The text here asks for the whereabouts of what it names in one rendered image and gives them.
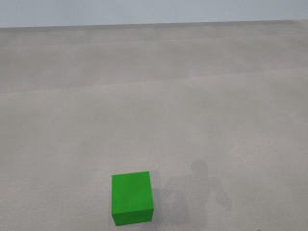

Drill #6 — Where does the carton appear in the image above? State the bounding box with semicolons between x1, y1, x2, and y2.
112;171;154;226

